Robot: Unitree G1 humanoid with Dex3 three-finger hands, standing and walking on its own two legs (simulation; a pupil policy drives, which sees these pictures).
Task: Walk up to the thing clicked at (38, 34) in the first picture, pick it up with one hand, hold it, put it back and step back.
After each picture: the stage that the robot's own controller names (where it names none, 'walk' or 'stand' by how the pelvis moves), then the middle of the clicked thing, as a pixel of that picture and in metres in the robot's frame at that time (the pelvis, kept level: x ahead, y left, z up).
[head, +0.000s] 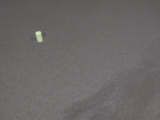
stand; (39, 36) +1.49 +0.53 -0.72
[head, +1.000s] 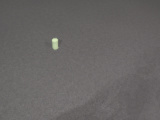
walk; (55, 43) +1.40 +0.26 -0.70
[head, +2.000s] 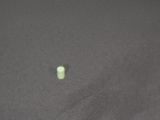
walk; (60, 72) +0.90 +0.16 -0.71
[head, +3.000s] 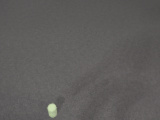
walk; (52, 110) +0.54 +0.19 -0.71
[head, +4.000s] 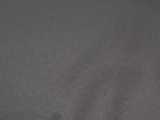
stand; out of the picture +0.34 +0.20 -0.71
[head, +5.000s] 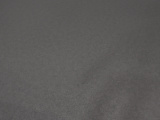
stand; out of the picture +0.30 +0.21 -0.72
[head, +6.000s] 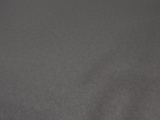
stand; out of the picture +0.29 +0.21 -0.73
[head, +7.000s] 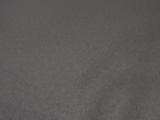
stand; out of the picture +0.29 +0.21 -0.73
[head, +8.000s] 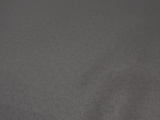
stand; out of the picture +0.29 +0.22 -0.73
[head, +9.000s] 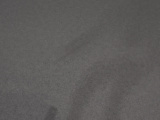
go down; out of the picture +0.30 +0.22 -0.67
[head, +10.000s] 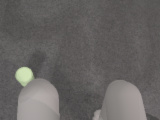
go down; (25, 77) +0.37 +0.23 -0.30
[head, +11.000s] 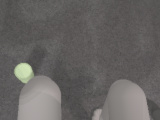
close in; (25, 73) +0.37 +0.24 -0.29
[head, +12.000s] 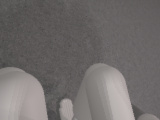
close in; out of the picture +0.36 +0.26 -0.21
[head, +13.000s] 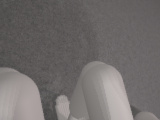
close; out of the picture +0.35 +0.27 -0.21
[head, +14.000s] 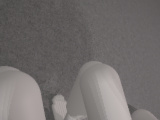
lift; out of the picture +0.35 +0.27 -0.22
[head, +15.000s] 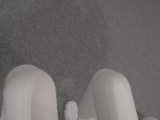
lift; out of the picture +0.29 +0.26 -0.19
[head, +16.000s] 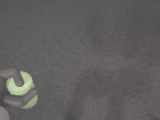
lift; (23, 91) +0.31 +0.19 +0.01
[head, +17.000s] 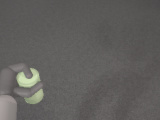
hold; (31, 86) +0.34 +0.18 +0.02
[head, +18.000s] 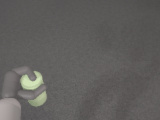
hold; (34, 89) +0.33 +0.17 +0.01
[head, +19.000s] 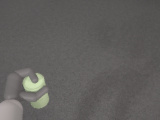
hold; (36, 91) +0.33 +0.16 -0.01
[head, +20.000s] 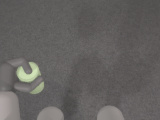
crouch; (31, 78) +0.36 +0.18 -0.07
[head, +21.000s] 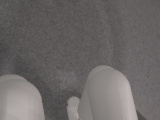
lower; out of the picture +0.37 +0.25 -0.21
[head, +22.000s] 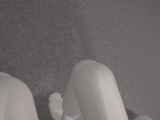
lower; out of the picture +0.39 +0.29 -0.22
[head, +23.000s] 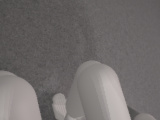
lower; out of the picture +0.38 +0.28 -0.22
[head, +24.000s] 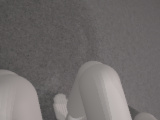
lower; out of the picture +0.37 +0.28 -0.22
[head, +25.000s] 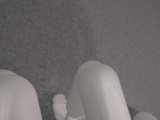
rest; out of the picture +0.37 +0.28 -0.22
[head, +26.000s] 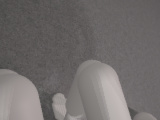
withdraw; out of the picture +0.36 +0.26 -0.22
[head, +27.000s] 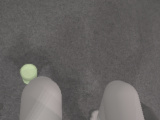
walk; (29, 74) +0.38 +0.22 -0.30
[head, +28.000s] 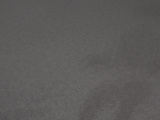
stand; out of the picture +0.30 +0.18 -0.65
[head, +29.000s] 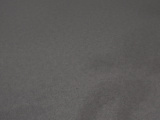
stand; out of the picture +0.33 +0.19 -0.66
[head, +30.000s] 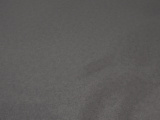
stand; out of the picture +0.32 +0.19 -0.68
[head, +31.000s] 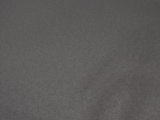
walk; out of the picture +0.33 +0.19 -0.72
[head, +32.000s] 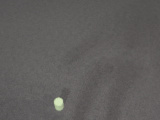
walk; (58, 104) +0.45 +0.15 -0.70
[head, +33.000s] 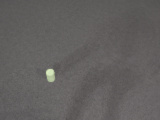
walk; (50, 75) +0.69 +0.22 -0.70
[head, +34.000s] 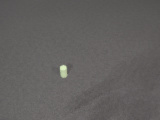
stand; (63, 71) +0.95 +0.21 -0.70
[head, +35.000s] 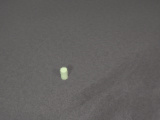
stand; (64, 73) +0.94 +0.20 -0.72
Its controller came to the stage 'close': yes
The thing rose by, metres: 0.71
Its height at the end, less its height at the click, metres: +0.00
